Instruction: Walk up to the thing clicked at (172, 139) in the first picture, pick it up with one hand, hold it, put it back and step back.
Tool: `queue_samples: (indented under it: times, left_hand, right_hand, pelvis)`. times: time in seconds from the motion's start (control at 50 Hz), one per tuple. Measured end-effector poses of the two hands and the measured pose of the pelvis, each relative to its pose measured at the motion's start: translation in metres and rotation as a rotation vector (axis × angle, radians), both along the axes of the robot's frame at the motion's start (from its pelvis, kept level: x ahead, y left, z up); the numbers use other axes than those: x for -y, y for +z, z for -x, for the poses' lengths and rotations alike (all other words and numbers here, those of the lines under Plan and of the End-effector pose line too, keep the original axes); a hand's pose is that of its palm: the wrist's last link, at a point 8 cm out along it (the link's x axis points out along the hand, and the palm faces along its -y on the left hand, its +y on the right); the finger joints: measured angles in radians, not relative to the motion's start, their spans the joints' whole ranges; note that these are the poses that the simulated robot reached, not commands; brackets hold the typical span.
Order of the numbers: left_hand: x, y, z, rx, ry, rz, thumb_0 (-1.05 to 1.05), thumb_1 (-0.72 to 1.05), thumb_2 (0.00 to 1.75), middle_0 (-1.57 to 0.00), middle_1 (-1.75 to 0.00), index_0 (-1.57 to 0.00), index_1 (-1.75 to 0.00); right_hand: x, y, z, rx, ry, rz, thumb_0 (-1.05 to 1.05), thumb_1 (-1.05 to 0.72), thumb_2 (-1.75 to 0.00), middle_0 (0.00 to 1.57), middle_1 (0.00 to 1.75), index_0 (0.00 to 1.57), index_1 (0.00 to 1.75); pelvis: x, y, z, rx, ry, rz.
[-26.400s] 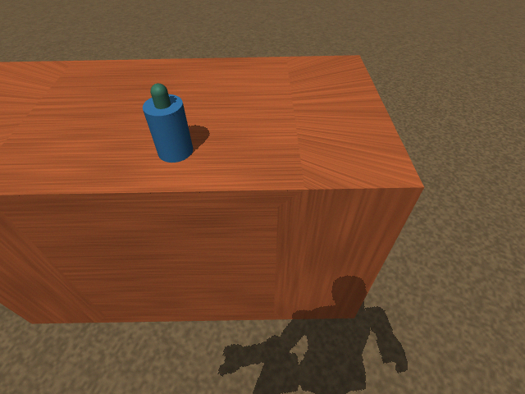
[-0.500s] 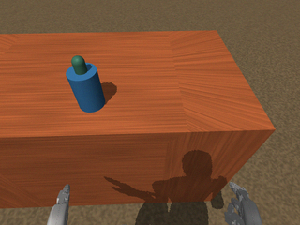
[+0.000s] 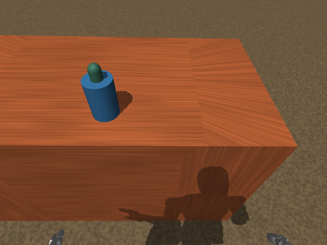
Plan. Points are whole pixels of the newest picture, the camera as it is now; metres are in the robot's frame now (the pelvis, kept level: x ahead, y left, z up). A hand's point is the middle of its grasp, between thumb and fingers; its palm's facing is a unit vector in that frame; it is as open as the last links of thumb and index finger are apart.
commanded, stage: stand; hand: left
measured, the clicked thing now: (100, 90) +0.50 +0.19 +0.10
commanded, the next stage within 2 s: none
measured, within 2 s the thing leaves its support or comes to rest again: neither
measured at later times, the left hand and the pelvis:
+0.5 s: hand out of the picture +0.05 +0.25 -0.12, palm faces -0.04 -0.94 -0.34, open 8.2 cm; pelvis -0.01 +0.00 +0.04, yaw +0 degrees
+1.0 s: hand out of the picture +0.06 +0.25 -0.12, palm faces -0.04 -0.94 -0.33, open 7.4 cm; pelvis -0.01 +0.00 +0.04, yaw +0 degrees
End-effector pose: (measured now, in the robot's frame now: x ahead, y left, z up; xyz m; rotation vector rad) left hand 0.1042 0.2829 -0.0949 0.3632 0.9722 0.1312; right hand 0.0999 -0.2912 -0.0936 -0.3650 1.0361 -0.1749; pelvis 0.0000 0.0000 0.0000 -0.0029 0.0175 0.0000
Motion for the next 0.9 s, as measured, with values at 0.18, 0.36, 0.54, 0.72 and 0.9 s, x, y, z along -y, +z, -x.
queue_samples:
  times: [0.18,0.36,0.54,0.72,0.9]
  left_hand:
    - [-0.015,-0.005,0.037,-0.142,0.068,0.001,0.00,-0.25,0.35,-0.16,-0.21,-0.16,-0.21]
    - [-0.012,0.005,0.056,-0.211,0.098,0.011,0.00,0.38,0.76,-0.20,-0.29,-0.20,-0.28]
    - [-0.012,0.013,0.064,-0.244,0.108,0.002,0.01,0.79,0.88,-0.20,-0.30,-0.21,-0.29]
    - [-0.012,0.016,0.063,-0.263,0.115,-0.005,0.01,0.88,0.89,-0.20,-0.30,-0.21,-0.30]
    - [-0.009,0.015,0.050,-0.253,0.107,0.008,0.01,0.90,0.90,-0.20,-0.30,-0.21,-0.30]
  right_hand:
    - [-0.002,0.003,0.029,-0.100,-0.056,-0.005,0.01,-0.90,-0.90,0.21,0.30,0.20,0.30]
    - [-0.017,0.004,0.040,-0.136,-0.064,-0.060,0.01,-0.90,-0.90,0.21,0.30,0.21,0.30]
    - [-0.011,0.006,0.051,-0.170,-0.086,-0.069,0.01,-0.90,-0.90,0.21,0.30,0.21,0.30]
    - [0.002,0.009,0.064,-0.209,-0.115,-0.050,0.01,-0.90,-0.90,0.21,0.30,0.21,0.30]
    - [0.004,0.012,0.065,-0.219,-0.121,-0.042,0.01,-0.91,-0.90,0.21,0.30,0.20,0.30]
  pelvis:
    - [-0.006,0.015,0.000,0.038,-0.007,0.008]
    - [-0.007,0.031,0.005,0.068,-0.007,0.003]
    - [-0.004,0.038,0.011,0.077,-0.004,-0.001]
    - [-0.001,0.041,0.011,0.080,-0.005,0.000]
    - [-0.001,0.043,0.010,0.079,-0.007,0.001]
